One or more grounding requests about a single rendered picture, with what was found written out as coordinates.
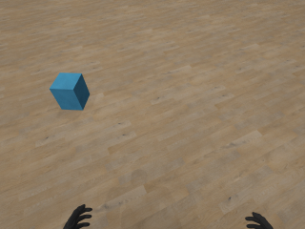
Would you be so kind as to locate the left robot hand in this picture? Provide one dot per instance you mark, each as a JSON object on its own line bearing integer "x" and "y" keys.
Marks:
{"x": 75, "y": 217}

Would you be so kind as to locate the carton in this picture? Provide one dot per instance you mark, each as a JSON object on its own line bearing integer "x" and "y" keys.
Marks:
{"x": 70, "y": 91}

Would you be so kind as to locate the right robot hand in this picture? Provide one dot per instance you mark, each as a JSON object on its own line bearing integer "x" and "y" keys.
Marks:
{"x": 264, "y": 224}

